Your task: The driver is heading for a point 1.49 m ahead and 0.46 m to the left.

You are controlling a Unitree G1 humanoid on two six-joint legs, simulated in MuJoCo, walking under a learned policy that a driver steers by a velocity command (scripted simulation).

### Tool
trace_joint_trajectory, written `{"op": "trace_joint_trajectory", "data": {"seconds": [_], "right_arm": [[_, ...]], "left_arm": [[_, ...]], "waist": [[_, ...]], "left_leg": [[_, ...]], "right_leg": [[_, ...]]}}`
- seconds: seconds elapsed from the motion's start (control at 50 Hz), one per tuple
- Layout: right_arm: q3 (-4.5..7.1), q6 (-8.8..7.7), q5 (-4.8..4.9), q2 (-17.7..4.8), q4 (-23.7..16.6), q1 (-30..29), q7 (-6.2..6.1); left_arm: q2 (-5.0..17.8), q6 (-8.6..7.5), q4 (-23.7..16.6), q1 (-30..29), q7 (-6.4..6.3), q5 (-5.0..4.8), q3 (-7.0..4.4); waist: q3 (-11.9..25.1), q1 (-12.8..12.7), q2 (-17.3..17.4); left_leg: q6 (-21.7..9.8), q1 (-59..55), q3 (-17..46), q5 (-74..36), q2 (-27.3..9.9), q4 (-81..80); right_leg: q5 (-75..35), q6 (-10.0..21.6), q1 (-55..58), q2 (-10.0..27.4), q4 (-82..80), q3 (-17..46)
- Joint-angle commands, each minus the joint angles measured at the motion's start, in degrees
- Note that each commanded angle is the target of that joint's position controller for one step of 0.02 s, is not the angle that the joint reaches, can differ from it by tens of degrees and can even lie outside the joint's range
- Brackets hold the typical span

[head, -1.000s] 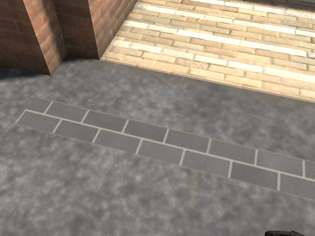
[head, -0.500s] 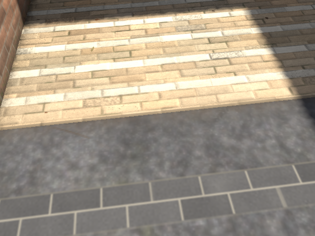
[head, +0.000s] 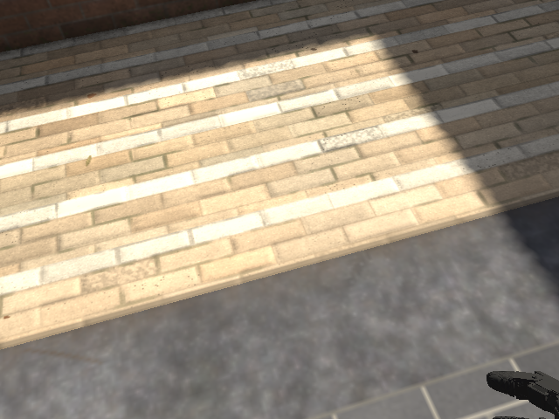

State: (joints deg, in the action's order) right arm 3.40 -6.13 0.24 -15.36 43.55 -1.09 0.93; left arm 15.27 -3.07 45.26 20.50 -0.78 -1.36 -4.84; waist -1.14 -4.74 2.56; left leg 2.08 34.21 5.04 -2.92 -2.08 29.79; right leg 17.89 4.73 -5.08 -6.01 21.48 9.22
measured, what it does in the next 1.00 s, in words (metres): walks ahead, turning left: left foot, then right foot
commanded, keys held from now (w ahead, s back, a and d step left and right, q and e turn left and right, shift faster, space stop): w+e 0.04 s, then w+q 0.96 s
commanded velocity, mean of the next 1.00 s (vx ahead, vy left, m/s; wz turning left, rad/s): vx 0.50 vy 0.00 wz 0.27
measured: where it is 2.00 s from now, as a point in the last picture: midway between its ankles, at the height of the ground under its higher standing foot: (267, 307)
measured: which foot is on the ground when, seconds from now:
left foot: up 0.00-0.06, down 0.08-0.54, up 0.56-1.00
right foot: down 0.00-0.10, up 0.12-0.52, down 0.54-1.00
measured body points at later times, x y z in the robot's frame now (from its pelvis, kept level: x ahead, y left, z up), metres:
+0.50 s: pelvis +0.27 +0.01 +0.00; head +0.30 +0.01 +0.45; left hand +0.51 +0.24 -0.06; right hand +0.26 -0.27 -0.13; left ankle +0.19 +0.14 -0.74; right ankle +0.40 -0.11 -0.73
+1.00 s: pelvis +0.51 +0.06 -0.02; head +0.54 +0.08 +0.43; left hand +0.40 +0.34 -0.14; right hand +0.82 -0.07 -0.09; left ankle +0.61 +0.21 -0.73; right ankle +0.40 -0.12 -0.74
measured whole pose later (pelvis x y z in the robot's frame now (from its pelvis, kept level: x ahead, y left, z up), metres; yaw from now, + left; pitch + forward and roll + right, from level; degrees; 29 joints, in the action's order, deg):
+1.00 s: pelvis +0.51 +0.06 -0.02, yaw +22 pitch +2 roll -2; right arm 2.9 -1.4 1.2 -15.9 35.0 3.1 3.6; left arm 17.7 -3.8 48.4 20.6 -0.4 -1.2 -4.9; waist -1.8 -5.6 1.9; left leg -3.8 34.2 -1.8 6.5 -2.9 36.5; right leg 23.4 -3.0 5.1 2.4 17.2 -13.4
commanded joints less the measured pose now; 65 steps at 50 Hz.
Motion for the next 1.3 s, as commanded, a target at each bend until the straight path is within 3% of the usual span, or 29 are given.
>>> {"op": "trace_joint_trajectory", "data": {"seconds": [0.02, 0.06, 0.08, 0.1, 0.12, 0.14, 0.16, 0.2, 0.26, 0.34, 0.44, 0.52, 0.54, 0.56, 0.58, 0.6, 0.62, 0.66, 0.8, 0.94, 0.98, 1.02, 1.04, 1.06, 1.08, 1.1, 1.14, 1.18, 1.3], "right_arm": [[1.59, -1.89, 0.35, -6.53, -5.34, -5.02, 0.65], [2.36, -2.52, 0.13, -7.99, -3.31, 2.43, 0.63], [3.05, -2.82, -0.9, -9.85, -1.69, 9.23, 0.48], [3.59, -2.6, -1.45, -12.72, -0.58, 18.77, 0.28], [4.83, -1.81, -1.4, -16.35, 3.07, 23.68, 1.03], [3.31, -1.67, 0.74, -10.24, 2.08, 22.14, 1.42], [2.39, -1.19, 1.1, -7.07, 1.16, 18.25, 1.26], [1.75, -0.26, 0.04, -6.65, -0.01, 13.86, 1.21], [1.24, -0.12, 0.12, -6.15, 0.31, 14.93, 0.74], [2.49, 0.76, 1.15, -10.13, 0.62, 17.03, -0.71], [2.47, 2.22, 1.64, -9.99, 1.33, 22.02, -1.13], [1.81, 2.73, 1.24, -7.64, 0.21, 21.26, -1.47], [0.59, 2.38, 0.48, -4.0, -1.27, 20.02, -1.35], [-0.57, 1.41, 1.33, -0.46, -3.46, 25.96, -1.4], [0.48, 1.32, 2.45, -5.76, -3.01, 25.9, -1.57], [1.4, 1.69, 2.23, -8.78, -3.09, 21.68, -1.56], [1.58, 2.16, 1.7, -8.42, -3.13, 19.85, -1.52], [1.77, 3.04, 1.28, -6.83, -3.93, 18.24, -1.03], [0.63, 4.01, 1.06, -3.22, -7.7, 11.7, 0.58], [0.33, 3.87, 1.19, -3.92, -12.65, 0.84, 2.7], [1.22, 4.11, 0.88, -5.68, -13.25, 2.5, 2.9], [4.0, 4.54, 0.98, -10.27, -10.04, 16.43, 2.2], [5.88, 5.2, 1.2, -15.02, -8.08, 25.73, 0.9], [6.23, 4.58, 1.47, -21.15, -8.86, 22.95, 0.77], [4.82, 3.97, 0.97, -16.14, -10.54, 24.47, 0.97], [3.86, 3.3, 0.18, -13.51, -10.08, 21.87, 1.14], [3.0, 3.23, 0.43, -10.49, -11.04, 14.59, 0.82], [2.6, 3.38, -0.63, -9.53, -11.75, 11.18, 0.35], [2.33, 4.12, 0.11, -9.79, -8.29, 11.98, -1.49]], "left_arm": [[8.91, 0.08, -2.52, 1.34, -0.68, -0.04, -2.24], [8.04, 0.43, -2.96, -0.28, -0.81, 0.3, -1.87], [5.62, 0.24, -3.29, -0.34, -0.56, 0.74, -0.98], [3.39, 0.1, -4.19, 0.74, -0.55, 1.95, 0.11], [0.61, -0.62, -3.99, 11.07, -0.31, -0.42, 0.73], [6.05, -0.97, -2.75, 9.13, -0.35, -0.85, 0.27], [8.59, -1.24, -4.09, 1.07, -0.03, -0.39, -0.27], [7.65, -2.22, -6.36, -6.64, -0.12, 1.58, -0.26], [4.68, -2.67, -7.43, -6.24, 0.16, 1.96, 0.18], [2.12, -2.86, -9.65, -13.54, 0.54, 1.79, 1.62], [4.14, -3.57, -11.45, -19.91, 1.35, 0.61, 1.22], [7.69, -4.19, -9.84, -11.74, 0.77, 0.85, -0.7], [11.13, -4.18, -8.86, -2.98, 0.15, 1.76, -1.7], [16.23, -3.05, -7.46, 1.78, 0.17, 2.34, -2.87], [12.82, -2.8, -6.54, 2.11, 0.56, 1.71, -2.41], [8.9, -2.91, -6.93, 0.09, 0.6, 1.36, -1.28], [6.95, -2.89, -7.1, -3.16, 0.75, 1.56, -0.51], [4.66, -2.88, -6.64, -7.52, 1.01, 2.07, 0.26], [8.3, -3.54, -3.64, -7.16, 0.6, 1.83, -1.22], [12.12, -1.91, -0.58, -2.65, 0.32, 0.16, -2.25], [13.86, -1.14, -0.43, -2.64, 0.04, -0.18, -2.71], [14.06, -0.35, -0.65, -2.9, -0.49, -0.39, -2.54], [11.47, -0.68, -1.74, -1.63, -0.66, 1.13, -1.39], [3.51, -2.33, -5.42, 3.73, 0.39, 2.85, 1.38], [8.99, -4.21, -5.89, -3.59, 1.01, 0.73, 0.5], [11.0, -4.87, -7.53, -8.46, 1.16, -0.89, -0.02], [10.54, -4.53, -6.52, -7.81, 0.03, 1.63, -0.04], [10.5, -2.64, -5.92, -5.6, -0.2, 2.12, -0.34], [5.45, -1.01, -5.8, -9.27, -0.05, 2.26, 1.58]], "waist": [[0.59, 1.24, -9.13], [3.06, 5.12, -10.7], [8.42, 7.8, -9.78], [16.7, 10.76, -2.8], [20.38, 6.02, 19.72], [15.36, 7.78, 11.84], [7.71, 8.8, 5.55], [1.71, 7.2, -0.93], [3.35, 4.89, 2.76], [2.42, 6.42, 2.71], [1.57, 8.29, 3.36], [4.43, 2.41, 3.69], [10.6, -1.68, -2.18], [16.68, 0.35, -19.14], [13.75, -0.02, -17.89], [7.4, -0.74, -12.07], [4.34, 0.61, -9.16], [0.38, 3.22, -9.71], [-0.41, 3.43, -6.36], [-3.39, 0.61, -5.84], [-0.96, 2.67, -7.54], [7.1, 10.71, -6.94], [12.69, 14.26, -0.62], [18.92, 6.52, 13.86], [23.04, 11.72, 6.4], [14.46, 11.55, 3.96], [6.99, 6.21, -1.91], [6.38, 2.93, -0.8], [7.53, 4.05, 1.68]], "left_leg": [[-1.29, -5.28, -0.79, 3.58, 1.95, -2.87], [-3.52, -13.62, -3.04, 4.93, 2.63, -5.4], [-6.25, -24.56, -1.33, 3.9, -0.4, -4.14], [-10.18, -39.17, 9.89, 4.99, -9.42, -2.67], [-20.35, -54.23, 38.33, 18.11, -19.8, -10.2], [-19.4, -52.63, 42.25, 30.89, -18.89, -13.25], [-17.09, -45.44, 32.89, 29.66, -16.34, -13.67], [-16.32, -32.9, 23.43, 16.3, -12.08, -15.36], [-16.64, -28.06, 17.51, 4.27, -8.64, -16.76], [-15.97, -21.72, 12.24, 3.91, -6.78, -18.58], [-13.55, -20.78, 13.64, 8.74, -6.51, -15.78], [-9.22, -17.13, 14.94, 12.69, -3.16, -5.16], [-6.69, -10.48, 9.94, 17.85, 0.56, 10.21], [-4.21, 5.4, 2.13, 35.86, 6.15, 26.68], [-3.53, 13.42, 2.3, 36.44, 2.2, 36.71], [-3.51, 15.13, 2.93, 31.32, 0.16, 40.32], [-3.13, 13.44, 1.96, 26.93, -1.27, 40.29], [-2.56, 10.08, 1.74, 21.96, -3.76, 37.13], [-1.09, 7.58, -0.59, 7.01, -4.69, 22.5], [-4.83, 4.15, -6.21, 6.27, -2.29, 7.85], [-7.14, -1.73, -9.51, 12.29, 1.08, 6.7], [-10.74, -22.29, -11.67, 10.89, 6.19, 2.55], [-14.17, -40.48, 0.07, 9.54, -0.63, 2.1], [-25.27, -57.66, 33.88, 20.24, -15.23, -4.3], [-25.15, -57.8, 41.22, 20.47, -17.34, -11.23], [-22.57, -51.29, 31.6, 8.85, -15.77, -11.0], [-19.39, -34.63, 17.84, -12.27, -11.03, -9.46], [-18.98, -25.03, 13.0, -21.92, -9.35, -10.78], [-15.48, -19.66, 2.7, -26.19, -4.35, -10.43]], "right_leg": [[-14.62, 6.71, -0.72, 14.54, -0.59, 13.31], [-21.66, 5.28, 0.33, 13.57, 4.7, 12.83], [-25.55, 3.56, -1.73, 10.8, 13.36, 9.77], [-14.71, 1.25, -9.55, 6.56, 29.77, 4.49], [14.63, -2.87, -30.64, -1.09, 47.35, 0.12], [15.14, -2.84, -37.9, 2.59, 53.36, 3.15], [9.64, -2.68, -40.14, 5.25, 53.7, 1.03], [2.96, -2.75, -37.47, 8.86, 47.39, -2.62], [2.41, -3.83, -31.45, 10.29, 37.39, -4.37], [-6.9, -5.91, -25.32, 8.44, 20.27, -6.86], [-16.07, -6.55, -17.78, 5.54, 9.09, -6.1], [-12.87, -3.25, -0.99, 7.92, 2.88, -5.17], [-9.1, 0.35, 11.12, 17.46, 2.69, 3.55], [-0.98, 8.74, 24.06, 30.42, -1.51, 24.93], [11.26, 10.62, 21.81, 31.57, -4.52, 33.2], [10.93, 8.52, 16.46, 28.61, -5.28, 25.69], [4.75, 6.73, 10.95, 25.6, -6.28, 18.23], [-5.11, 5.45, 2.66, 21.92, -9.21, 8.51], [-20.86, 5.73, 0.04, 20.5, -13.01, -7.93], [-26.1, 2.74, 6.89, 22.44, -9.94, -15.74], [-44.09, 1.49, 9.07, 22.48, -3.02, -18.14], [-54.9, -0.99, 4.19, 19.88, 16.48, -21.47], [-36.43, -3.64, -10.53, 17.63, 34.48, -21.64], [15.79, -6.73, -35.45, 5.93, 53.88, -14.89], [16.3, -6.11, -40.61, 6.2, 58.77, -4.11], [11.41, -5.44, -43.29, 8.13, 57.73, -4.48], [5.56, -6.26, -36.65, 11.84, 49.38, -5.12], [4.24, -7.35, -29.4, 12.57, 46.06, -5.28], [-13.08, -8.92, -23.82, 9.6, 26.65, -7.81]]}}
Velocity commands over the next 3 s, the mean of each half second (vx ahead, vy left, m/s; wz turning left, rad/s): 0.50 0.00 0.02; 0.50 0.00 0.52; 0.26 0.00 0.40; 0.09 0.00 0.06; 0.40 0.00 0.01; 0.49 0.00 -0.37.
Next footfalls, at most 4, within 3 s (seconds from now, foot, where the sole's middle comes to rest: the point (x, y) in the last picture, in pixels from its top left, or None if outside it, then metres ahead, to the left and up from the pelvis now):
0.08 left None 0.23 0.13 -0.78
0.54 right None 0.44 -0.11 -0.78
1.04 left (237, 338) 0.66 0.24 -0.78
1.48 right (286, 260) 0.90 0.13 -0.78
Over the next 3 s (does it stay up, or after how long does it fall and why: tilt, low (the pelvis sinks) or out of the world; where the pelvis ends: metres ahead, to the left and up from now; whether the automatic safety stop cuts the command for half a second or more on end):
stays up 1.12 0.45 -0.01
